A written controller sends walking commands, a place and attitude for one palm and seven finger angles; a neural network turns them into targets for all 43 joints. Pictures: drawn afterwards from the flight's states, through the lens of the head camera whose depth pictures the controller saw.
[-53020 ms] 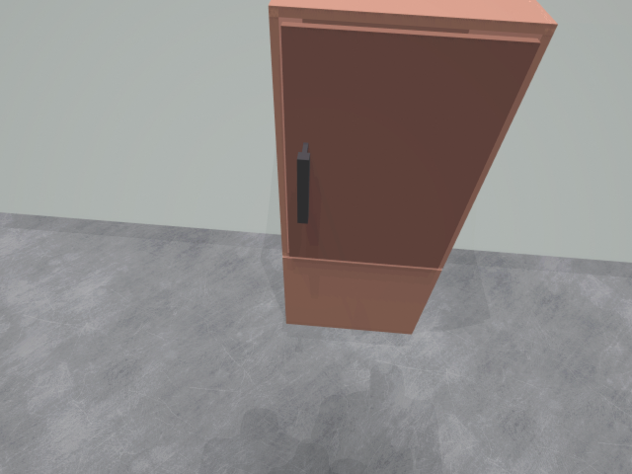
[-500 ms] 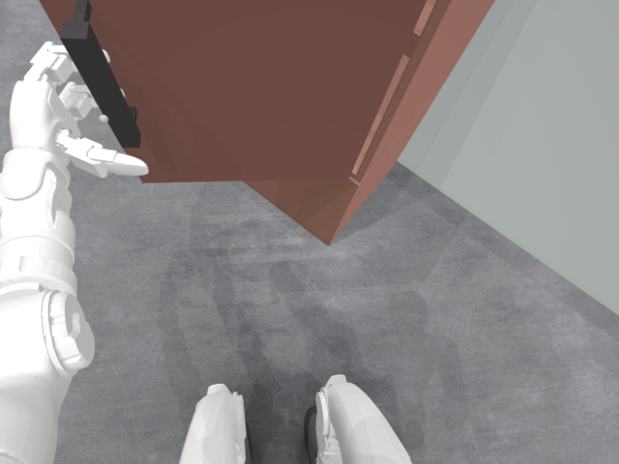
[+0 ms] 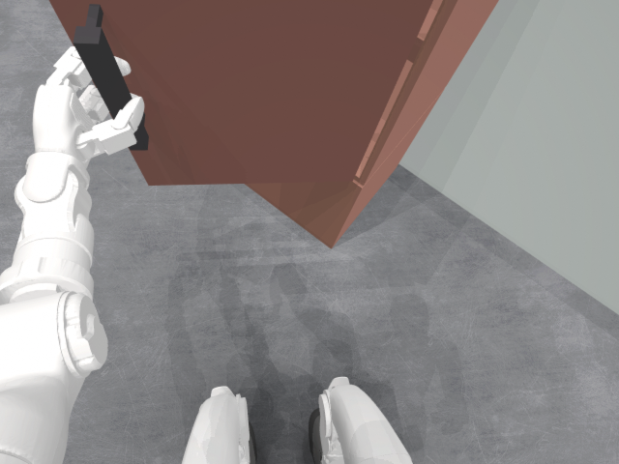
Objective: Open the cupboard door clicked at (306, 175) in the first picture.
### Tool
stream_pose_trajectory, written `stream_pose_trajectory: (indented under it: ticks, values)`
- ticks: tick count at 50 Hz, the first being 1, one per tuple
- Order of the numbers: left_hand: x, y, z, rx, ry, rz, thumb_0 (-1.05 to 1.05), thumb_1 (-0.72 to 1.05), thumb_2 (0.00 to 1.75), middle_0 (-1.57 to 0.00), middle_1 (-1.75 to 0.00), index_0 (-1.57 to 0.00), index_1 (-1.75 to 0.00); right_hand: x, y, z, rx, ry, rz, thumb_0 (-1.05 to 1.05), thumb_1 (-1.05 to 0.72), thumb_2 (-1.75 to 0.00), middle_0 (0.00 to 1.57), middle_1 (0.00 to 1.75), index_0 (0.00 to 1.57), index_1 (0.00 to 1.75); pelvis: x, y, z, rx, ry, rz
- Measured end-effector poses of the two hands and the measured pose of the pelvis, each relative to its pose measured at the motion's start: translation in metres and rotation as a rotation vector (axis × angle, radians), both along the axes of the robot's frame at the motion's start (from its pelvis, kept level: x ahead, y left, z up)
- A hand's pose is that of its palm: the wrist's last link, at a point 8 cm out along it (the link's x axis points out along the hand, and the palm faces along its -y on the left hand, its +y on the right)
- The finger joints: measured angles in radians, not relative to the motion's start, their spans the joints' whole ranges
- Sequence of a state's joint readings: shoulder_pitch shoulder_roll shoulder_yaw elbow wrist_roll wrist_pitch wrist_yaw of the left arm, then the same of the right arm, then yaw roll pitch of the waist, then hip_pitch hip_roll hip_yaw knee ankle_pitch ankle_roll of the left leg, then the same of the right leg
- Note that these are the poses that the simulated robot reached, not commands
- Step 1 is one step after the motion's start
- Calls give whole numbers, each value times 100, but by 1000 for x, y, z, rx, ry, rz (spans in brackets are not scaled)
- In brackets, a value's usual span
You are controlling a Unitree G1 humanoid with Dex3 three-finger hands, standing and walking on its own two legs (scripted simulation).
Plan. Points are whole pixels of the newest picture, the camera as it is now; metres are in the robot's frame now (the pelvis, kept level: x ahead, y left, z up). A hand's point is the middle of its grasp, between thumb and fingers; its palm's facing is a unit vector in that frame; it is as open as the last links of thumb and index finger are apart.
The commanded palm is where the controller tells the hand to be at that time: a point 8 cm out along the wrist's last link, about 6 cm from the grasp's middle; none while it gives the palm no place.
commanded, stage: close the thumb around the handle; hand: left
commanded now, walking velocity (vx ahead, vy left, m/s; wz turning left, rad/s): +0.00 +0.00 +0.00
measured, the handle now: (119, 86) +0.58 +0.20 +0.05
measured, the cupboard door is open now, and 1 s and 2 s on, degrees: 43 70 85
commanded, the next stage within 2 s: pull the door open along its arc in 0.12 s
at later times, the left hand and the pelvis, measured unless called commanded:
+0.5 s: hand (132, 138) +0.50 +0.17 +0.05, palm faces +0.01 -1.00 -0.02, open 6.5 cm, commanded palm +0.45 +0.21 +0.05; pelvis +0.00 -0.01 +0.01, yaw +0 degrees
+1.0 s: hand (199, 241) +0.36 +0.10 +0.05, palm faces +0.44 -0.90 +0.04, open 6.4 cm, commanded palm +0.31 +0.13 +0.05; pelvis +0.02 -0.02 +0.02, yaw +2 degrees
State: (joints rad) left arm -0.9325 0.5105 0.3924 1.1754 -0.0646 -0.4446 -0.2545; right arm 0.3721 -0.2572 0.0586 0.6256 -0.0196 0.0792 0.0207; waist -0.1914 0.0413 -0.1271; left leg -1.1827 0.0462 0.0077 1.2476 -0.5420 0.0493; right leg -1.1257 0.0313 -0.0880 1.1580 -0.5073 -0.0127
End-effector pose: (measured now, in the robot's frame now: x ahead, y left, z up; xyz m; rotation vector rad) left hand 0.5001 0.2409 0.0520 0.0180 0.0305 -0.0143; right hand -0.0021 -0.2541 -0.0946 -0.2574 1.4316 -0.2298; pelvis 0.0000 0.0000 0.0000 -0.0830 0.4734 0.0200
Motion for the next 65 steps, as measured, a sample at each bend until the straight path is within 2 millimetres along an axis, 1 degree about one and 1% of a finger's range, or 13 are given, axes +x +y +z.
stream_pose_trajectory:
  ticks: [16,20,24,29,34,39,42,45,48,51,54,65]
  values:
    - [-4,-7,0,4,-5,28,1,62,79,-28,-131,-31,-132,-3,-8,-1,-5,-16,-4,0,-90,-90,20,30,21,30,-5,-5,-2,8,-3,-4]
    - [-9,-10,0,1,-7,31,1,64,79,-27,-132,-30,-131,-2,-9,-1,5,-16,-12,0,-90,-90,20,30,21,30,-3,-7,1,13,-7,-10]
    - [-20,-12,0,4,-6,25,1,65,78,-26,-132,-29,-131,6,-9,1,22,-33,-20,0,-90,-90,20,30,21,30,2,-8,6,20,-17,-15]
    - [-44,-18,0,-1,-3,16,1,67,77,-25,-131,-28,-131,27,-8,7,46,-84,-16,1,-90,-90,20,30,21,30,10,-9,14,29,-37,-18]
    - [-75,-28,0,-16,-6,16,1,67,76,-25,-130,-27,-130,62,-9,13,62,-171,15,1,-90,-90,20,30,20,30,18,-10,22,38,-60,-17]
    - [-110,-51,-3,-89,-16,204,1,68,78,-24,-128,-29,-125,106,-5,15,90,-277,90,1,-90,-90,20,30,20,30,23,-10,25,45,-77,-14]
    - [-129,-66,-2,-98,-21,306,1,67,80,-25,-127,-30,-125,131,0,15,113,-333,140,1,-91,-90,20,30,20,30,23,-12,25,53,-88,-11]
    - [-148,-82,-2,-90,-22,396,1,67,81,-26,-127,-31,-127,151,7,14,141,-380,187,1,-91,-90,20,30,20,30,22,-16,24,59,-98,-4]
    - [-167,-97,-1,-72,-24,458,1,66,81,-27,-128,-31,-129,166,13,13,166,-413,225,1,-91,-90,20,30,20,30,20,-20,23,65,-110,6]
    - [-183,-110,0,-44,-27,476,1,67,81,-29,-129,-30,-130,174,17,13,180,-436,253,1,-91,-90,20,30,20,30,18,-26,22,70,-123,17]
    - [-197,-121,1,-19,-28,468,1,67,80,-28,-129,-29,-130,178,18,13,185,-454,269,1,-90,-90,20,30,20,30,15,-31,22,73,-140,29]
    - [-239,-159,5,-17,13,408,3,68,77,-25,-130,-29,-131,177,6,18,192,-527,278,1,-90,-90,20,30,20,30,10,-46,26,93,-179,39]
